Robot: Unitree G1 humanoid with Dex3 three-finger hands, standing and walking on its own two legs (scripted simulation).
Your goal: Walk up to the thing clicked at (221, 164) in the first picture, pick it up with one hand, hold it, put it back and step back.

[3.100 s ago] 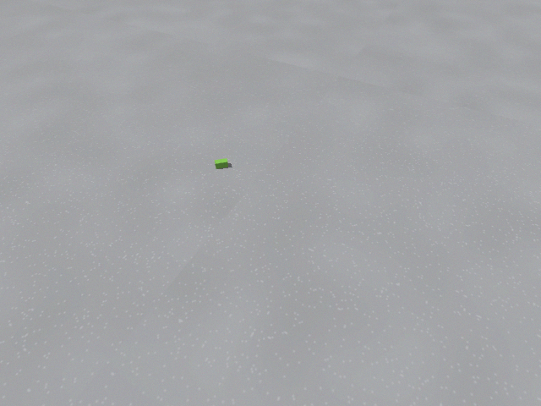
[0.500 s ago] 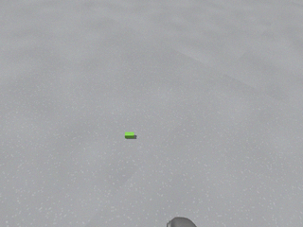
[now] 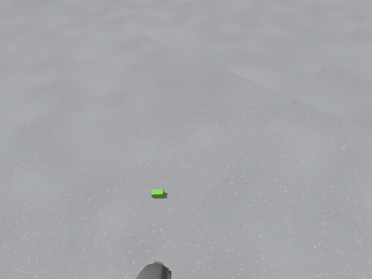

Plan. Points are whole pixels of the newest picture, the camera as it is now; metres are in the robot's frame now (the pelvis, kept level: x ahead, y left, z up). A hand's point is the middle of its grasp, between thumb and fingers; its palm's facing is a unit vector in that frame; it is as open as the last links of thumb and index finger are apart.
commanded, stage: walk up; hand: left
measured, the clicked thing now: (157, 193) +0.68 +0.25 -0.76
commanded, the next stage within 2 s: none
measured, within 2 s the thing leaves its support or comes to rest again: neither
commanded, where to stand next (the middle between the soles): +0.34 -0.02 m, yaw +4 degrees
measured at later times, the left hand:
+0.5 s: hand (97, 252) +0.21 +0.26 -0.15, palm faces +0.01 -0.94 -0.33, open 7.4 cm
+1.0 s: hand (121, 224) +0.28 +0.21 -0.13, palm faces +0.05 -0.89 -0.45, open 7.4 cm
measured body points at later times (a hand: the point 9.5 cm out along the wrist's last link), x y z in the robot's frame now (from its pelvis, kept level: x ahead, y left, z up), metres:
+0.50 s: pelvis +0.16 -0.02 -0.01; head +0.17 +0.01 +0.44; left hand +0.21 +0.31 -0.13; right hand +0.25 -0.33 -0.09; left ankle +0.18 +0.11 -0.74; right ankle +0.25 -0.18 -0.69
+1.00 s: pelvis +0.25 -0.07 -0.01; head +0.29 -0.10 +0.43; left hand +0.28 +0.25 -0.10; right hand +0.35 -0.38 -0.15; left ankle +0.31 +0.09 -0.71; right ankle +0.31 -0.19 -0.74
